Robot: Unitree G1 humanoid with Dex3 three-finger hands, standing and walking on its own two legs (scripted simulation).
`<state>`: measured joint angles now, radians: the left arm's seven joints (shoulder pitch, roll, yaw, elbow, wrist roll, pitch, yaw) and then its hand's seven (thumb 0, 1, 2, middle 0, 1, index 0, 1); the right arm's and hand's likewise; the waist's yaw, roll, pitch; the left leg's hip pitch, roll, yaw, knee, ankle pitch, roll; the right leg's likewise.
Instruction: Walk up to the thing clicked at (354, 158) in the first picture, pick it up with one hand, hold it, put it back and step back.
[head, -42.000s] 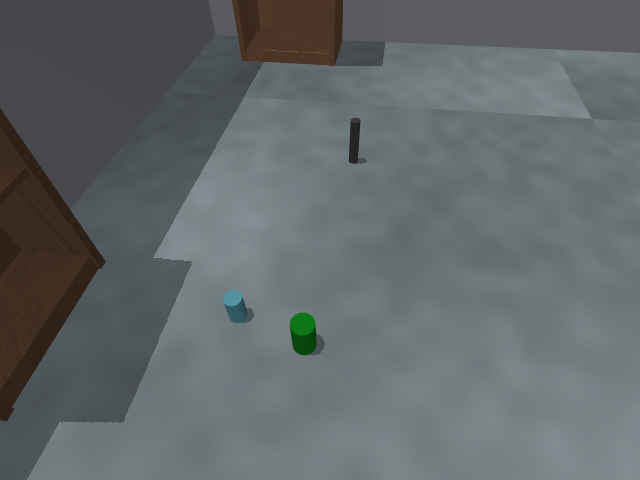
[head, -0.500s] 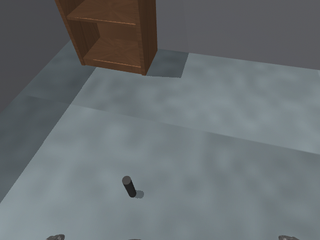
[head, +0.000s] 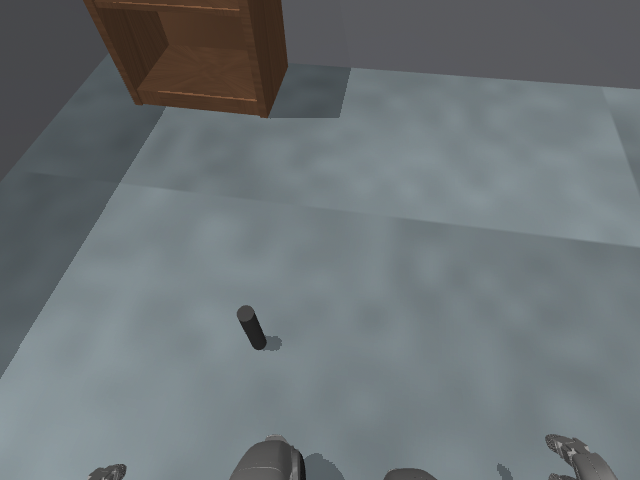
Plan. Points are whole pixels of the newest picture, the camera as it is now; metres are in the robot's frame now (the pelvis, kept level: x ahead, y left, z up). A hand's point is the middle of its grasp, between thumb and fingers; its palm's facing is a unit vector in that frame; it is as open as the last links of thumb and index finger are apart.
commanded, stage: step back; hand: left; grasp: from the side
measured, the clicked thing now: (252, 329) +0.53 +0.23 -0.63
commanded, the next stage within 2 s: none
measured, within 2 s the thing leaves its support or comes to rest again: neither
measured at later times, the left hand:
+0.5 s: hand out of the picture -0.03 +0.28 -0.13, palm faces +0.07 -0.93 -0.36, open 7.4 cm
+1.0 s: hand out of the picture -0.21 +0.24 -0.11, palm faces +0.06 -0.90 -0.44, open 7.4 cm
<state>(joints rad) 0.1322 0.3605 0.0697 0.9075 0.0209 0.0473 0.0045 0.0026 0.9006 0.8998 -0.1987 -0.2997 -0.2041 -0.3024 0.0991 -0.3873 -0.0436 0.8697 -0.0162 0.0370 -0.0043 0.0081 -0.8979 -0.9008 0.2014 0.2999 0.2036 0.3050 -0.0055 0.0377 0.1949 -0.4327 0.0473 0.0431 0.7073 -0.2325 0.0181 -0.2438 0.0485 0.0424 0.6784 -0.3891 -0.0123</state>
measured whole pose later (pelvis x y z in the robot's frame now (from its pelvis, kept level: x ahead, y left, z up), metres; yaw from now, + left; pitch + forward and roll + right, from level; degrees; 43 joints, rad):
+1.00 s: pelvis -0.30 -0.03 +0.01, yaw +4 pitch -2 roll +2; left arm 0.17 0.36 0.07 0.79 0.04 0.05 0.02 0.01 0.90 0.90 -0.20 -0.30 -0.21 -0.30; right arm 0.22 -0.41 -0.05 0.88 -0.01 0.05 -0.02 0.01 -0.90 -0.90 0.20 0.30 0.20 0.30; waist 0.01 0.02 0.15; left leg -0.38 -0.09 -0.09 0.99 -0.51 -0.03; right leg -0.33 -0.03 -0.01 0.64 -0.27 -0.02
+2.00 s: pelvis -0.52 -0.06 +0.02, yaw +5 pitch -3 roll -1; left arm 0.20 0.37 0.06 1.00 0.03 -0.02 -0.01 0.00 0.90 0.90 -0.20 -0.30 -0.20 -0.30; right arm 0.23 -0.36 -0.04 1.01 -0.02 0.01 0.02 0.01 -0.90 -0.90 0.20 0.30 0.20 0.30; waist 0.01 0.03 0.05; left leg -0.28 -0.01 -0.08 0.71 -0.43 0.00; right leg -0.23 0.01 -0.03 0.56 -0.27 -0.02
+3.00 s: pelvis -0.50 -0.05 +0.04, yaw +5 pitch -3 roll +0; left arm 0.08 0.34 -0.01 1.13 0.01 -0.01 0.00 0.00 0.90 0.90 -0.20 -0.30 -0.21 -0.30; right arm 0.07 -0.35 -0.02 1.15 0.00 -0.01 0.02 0.01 -0.90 -0.90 0.20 0.30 0.20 0.30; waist 0.00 0.00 0.07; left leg -0.11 0.02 0.00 0.31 -0.15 -0.01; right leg -0.08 -0.01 0.00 0.31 -0.18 0.01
